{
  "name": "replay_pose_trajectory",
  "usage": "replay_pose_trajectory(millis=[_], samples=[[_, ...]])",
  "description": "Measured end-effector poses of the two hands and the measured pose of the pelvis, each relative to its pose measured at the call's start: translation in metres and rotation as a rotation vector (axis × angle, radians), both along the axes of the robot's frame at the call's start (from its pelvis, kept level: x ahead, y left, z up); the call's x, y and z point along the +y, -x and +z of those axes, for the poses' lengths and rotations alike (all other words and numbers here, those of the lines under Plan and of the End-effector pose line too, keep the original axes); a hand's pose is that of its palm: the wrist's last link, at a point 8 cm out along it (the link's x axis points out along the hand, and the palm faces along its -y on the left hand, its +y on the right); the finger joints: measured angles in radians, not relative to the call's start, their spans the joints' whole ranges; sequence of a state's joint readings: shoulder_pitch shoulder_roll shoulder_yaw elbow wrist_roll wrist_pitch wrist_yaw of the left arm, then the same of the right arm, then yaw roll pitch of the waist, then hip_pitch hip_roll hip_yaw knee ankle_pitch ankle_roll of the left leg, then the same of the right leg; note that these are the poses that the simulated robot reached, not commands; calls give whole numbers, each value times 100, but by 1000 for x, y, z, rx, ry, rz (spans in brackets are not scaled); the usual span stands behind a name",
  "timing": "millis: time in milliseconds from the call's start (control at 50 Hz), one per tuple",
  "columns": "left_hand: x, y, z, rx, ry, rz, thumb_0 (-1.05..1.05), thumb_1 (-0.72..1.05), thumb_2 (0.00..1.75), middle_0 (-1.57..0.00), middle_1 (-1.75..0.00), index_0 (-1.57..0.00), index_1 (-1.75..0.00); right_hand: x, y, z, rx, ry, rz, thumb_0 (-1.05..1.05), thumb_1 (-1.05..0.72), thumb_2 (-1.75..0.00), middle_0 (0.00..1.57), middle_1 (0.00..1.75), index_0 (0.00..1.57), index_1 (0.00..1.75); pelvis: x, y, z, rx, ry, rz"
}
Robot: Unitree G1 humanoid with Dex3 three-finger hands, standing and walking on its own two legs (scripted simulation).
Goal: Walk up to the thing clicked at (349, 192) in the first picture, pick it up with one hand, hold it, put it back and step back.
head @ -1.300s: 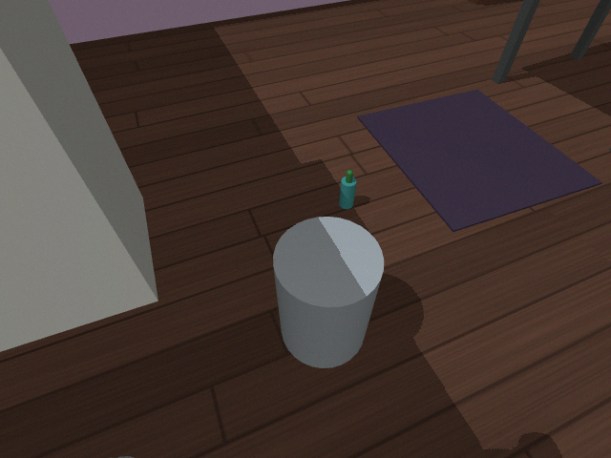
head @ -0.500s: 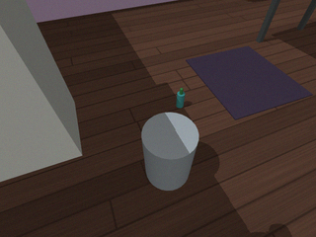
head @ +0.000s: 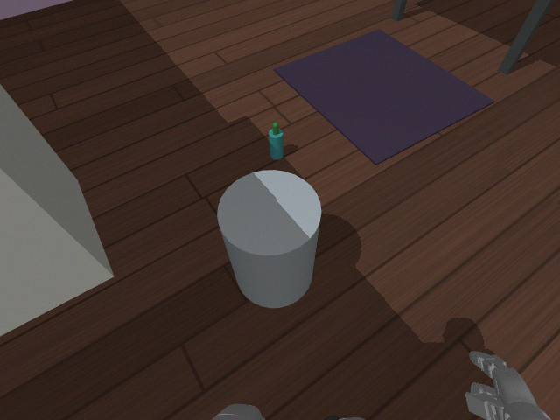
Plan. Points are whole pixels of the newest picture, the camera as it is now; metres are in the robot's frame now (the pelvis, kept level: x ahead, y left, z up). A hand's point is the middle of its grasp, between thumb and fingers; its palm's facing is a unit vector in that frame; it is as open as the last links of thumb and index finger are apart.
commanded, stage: walk up
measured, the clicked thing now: (276, 139) +1.30 +0.13 -0.67
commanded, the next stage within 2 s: none
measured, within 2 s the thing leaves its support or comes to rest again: neither
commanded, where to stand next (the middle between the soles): +0.06 -0.01 m, yaw -69 degrees
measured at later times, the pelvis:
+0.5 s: pelvis -0.01 +0.04 -0.01, yaw -27 degrees
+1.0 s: pelvis +0.03 +0.05 -0.02, yaw -50 degrees
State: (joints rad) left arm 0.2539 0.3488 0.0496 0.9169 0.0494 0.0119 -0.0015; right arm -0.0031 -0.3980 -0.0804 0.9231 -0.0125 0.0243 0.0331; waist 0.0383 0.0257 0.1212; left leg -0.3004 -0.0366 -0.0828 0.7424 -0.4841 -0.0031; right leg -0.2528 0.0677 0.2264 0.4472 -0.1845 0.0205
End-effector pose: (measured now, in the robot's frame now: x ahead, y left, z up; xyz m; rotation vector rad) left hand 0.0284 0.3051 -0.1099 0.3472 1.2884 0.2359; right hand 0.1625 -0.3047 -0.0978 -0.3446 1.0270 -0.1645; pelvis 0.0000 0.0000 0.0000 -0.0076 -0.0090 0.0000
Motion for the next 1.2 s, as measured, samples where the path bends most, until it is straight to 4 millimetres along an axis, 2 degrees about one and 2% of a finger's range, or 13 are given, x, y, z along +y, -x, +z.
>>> replay_pose_trajectory(millis=[60,120,220,300,400,540,600,700,840,920,1000,1080,1200], samples=[[19,-18,-5,-12,-2,-77,1,90,89,-21,-30,-21,-30,2,20,7,-33,32,-55,0,-91,-90,21,30,20,30,18,7,-5,7,4,-67],[35,-47,-11,-54,-5,-146,1,90,89,-21,-30,-20,-30,8,56,11,-27,69,-113,0,-91,-90,21,30,20,30,33,14,-9,-11,-2,-120],[44,-97,3,-107,12,-277,1,90,89,-21,-30,-20,-30,21,126,22,34,65,-254,0,-91,-90,21,30,20,30,46,16,3,-19,28,-212],[42,-129,12,-110,24,-388,1,90,89,-21,-30,-20,-30,29,173,23,54,57,-347,0,-91,-90,21,30,20,30,53,13,5,-15,28,-290],[16,-172,20,-110,16,-540,1,90,89,-21,-30,-20,-30,36,232,14,86,39,-456,0,-91,-90,21,30,20,30,55,10,3,-8,19,-389],[-54,-233,22,-231,13,-732,1,90,89,-21,-30,-20,-30,37,303,-18,137,-12,-635,0,-91,-90,21,30,20,30,38,9,-18,-6,27,-502],[-81,-243,24,-282,43,-771,1,90,89,-21,-30,-20,-30,43,313,-25,151,-39,-696,1,-91,-90,20,30,20,30,34,7,-18,-28,23,-568],[-111,-256,24,-274,86,-829,1,90,89,-21,-30,-20,-30,52,305,-21,98,-48,-736,1,-91,-90,20,30,20,30,31,-7,-13,-34,16,-651],[-128,-293,-4,-259,123,-912,1,90,89,-21,-30,-21,-30,66,295,-18,59,35,-807,0,-91,-90,21,30,20,30,41,-31,-29,-26,18,-750],[-135,-312,-18,-230,116,-950,1,90,89,-21,-30,-20,-30,83,299,-12,58,62,-855,0,-91,-90,21,30,20,30,48,-36,-31,-39,13,-818],[-138,-318,-17,-175,117,-997,1,90,89,-21,-30,-20,-30,97,313,3,66,76,-901,0,-91,-90,21,30,21,30,50,-34,-22,-29,26,-872],[-138,-317,-12,-132,107,-1027,1,90,89,-21,-30,-20,-30,103,337,9,93,85,-923,0,-90,-90,21,30,21,30,50,-32,-18,-14,22,-916],[-146,-308,-9,-130,41,-1076,1,90,89,-21,-30,-20,-30,101,382,-8,119,76,-979,0,-90,-90,21,30,21,30,40,-19,-29,-5,18,-974]])
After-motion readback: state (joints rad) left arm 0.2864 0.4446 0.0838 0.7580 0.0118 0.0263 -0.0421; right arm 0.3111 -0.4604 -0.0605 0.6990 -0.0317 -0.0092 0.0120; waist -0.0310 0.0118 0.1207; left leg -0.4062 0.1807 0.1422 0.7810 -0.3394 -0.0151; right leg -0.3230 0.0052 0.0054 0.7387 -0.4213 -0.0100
